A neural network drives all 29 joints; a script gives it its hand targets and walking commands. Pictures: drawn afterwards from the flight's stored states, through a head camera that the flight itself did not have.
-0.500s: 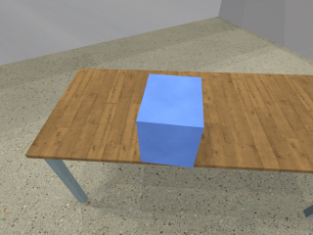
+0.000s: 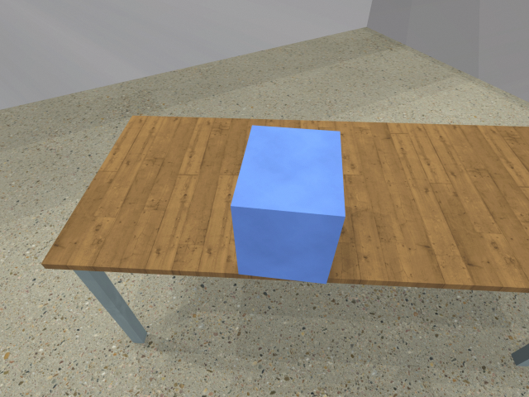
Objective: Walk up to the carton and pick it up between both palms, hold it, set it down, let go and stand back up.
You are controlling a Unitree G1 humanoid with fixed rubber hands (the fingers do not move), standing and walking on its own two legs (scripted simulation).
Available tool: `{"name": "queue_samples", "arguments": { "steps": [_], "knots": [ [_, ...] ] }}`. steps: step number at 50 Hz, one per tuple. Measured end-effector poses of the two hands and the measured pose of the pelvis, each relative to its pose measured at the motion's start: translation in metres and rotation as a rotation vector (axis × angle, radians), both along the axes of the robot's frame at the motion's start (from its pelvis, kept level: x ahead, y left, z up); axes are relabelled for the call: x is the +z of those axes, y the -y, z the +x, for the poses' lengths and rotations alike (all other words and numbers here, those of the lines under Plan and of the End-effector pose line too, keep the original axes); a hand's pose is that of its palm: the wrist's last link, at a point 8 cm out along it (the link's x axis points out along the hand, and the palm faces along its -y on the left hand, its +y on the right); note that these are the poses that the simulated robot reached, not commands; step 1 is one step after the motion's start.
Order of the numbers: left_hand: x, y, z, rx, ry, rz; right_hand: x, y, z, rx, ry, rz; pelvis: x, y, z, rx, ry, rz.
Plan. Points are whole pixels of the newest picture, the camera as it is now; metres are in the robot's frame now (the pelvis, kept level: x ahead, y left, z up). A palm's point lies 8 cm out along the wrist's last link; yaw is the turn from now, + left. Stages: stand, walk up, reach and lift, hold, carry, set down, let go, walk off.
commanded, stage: stand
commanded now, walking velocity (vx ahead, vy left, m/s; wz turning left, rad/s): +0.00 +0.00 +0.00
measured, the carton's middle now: (288, 203) +0.54 -0.04 -0.06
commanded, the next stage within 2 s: none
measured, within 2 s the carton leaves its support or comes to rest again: neither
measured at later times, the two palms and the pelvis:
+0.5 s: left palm out of the picture +0.02 +0.26 -0.13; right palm out of the picture +0.03 -0.25 -0.13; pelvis +0.00 +0.00 +0.00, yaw +0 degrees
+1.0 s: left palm out of the picture +0.02 +0.26 -0.13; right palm out of the picture +0.02 -0.24 -0.13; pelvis +0.00 +0.01 +0.00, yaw -1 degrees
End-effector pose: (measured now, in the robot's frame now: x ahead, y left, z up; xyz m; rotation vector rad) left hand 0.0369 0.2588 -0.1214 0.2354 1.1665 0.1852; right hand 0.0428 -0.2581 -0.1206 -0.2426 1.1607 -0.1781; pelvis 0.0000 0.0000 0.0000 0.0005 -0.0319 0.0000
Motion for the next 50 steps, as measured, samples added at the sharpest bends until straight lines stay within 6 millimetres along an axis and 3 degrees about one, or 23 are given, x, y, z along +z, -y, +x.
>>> {"name": "queue_samples", "arguments": {
  "steps": [50],
  "knots": [
    [-0.009,0.002,-0.02,0.018,-0.105,-0.021,-0.009,-0.016,-0.023,-0.045,-0.099,0.018,0.002,-0.008,0.004,-0.011,-0.004,0.001]
  ]
}}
